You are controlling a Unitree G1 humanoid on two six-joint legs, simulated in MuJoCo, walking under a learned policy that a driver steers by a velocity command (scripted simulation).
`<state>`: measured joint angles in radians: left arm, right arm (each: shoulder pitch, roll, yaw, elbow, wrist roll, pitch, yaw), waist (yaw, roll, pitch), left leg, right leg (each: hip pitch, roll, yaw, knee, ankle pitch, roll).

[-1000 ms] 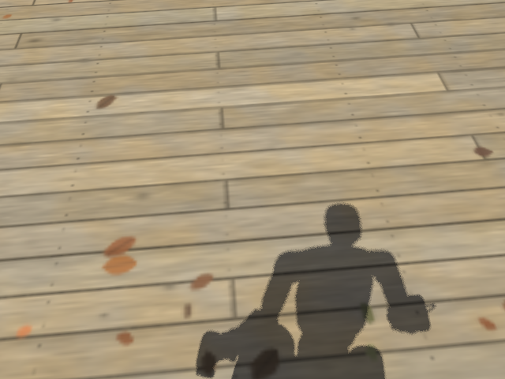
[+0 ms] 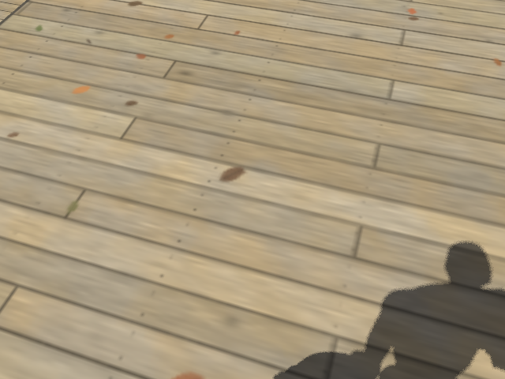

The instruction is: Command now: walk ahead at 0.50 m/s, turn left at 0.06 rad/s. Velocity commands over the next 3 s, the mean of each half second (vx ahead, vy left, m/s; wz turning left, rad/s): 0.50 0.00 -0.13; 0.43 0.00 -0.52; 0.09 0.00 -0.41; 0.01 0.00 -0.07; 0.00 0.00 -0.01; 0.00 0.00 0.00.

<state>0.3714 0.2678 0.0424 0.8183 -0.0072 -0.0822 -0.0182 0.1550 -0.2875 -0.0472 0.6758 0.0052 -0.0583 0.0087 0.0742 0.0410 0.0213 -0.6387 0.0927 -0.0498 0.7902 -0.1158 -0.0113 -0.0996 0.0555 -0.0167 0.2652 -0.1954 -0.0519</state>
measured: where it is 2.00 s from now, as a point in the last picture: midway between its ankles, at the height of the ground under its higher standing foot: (314, 307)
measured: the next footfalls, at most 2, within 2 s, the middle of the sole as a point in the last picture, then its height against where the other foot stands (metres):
left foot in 0.20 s outside the picture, level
right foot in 0.74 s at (329, 353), level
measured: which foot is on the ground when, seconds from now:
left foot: up 0.00-0.18, down 0.20-0.76, up 0.78-1.00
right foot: down 0.00-0.22, up 0.24-0.72, down 0.74-1.00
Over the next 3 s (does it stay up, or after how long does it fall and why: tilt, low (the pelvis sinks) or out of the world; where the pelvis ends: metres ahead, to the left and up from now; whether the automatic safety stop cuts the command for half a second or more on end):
stays up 0.68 -0.08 -0.01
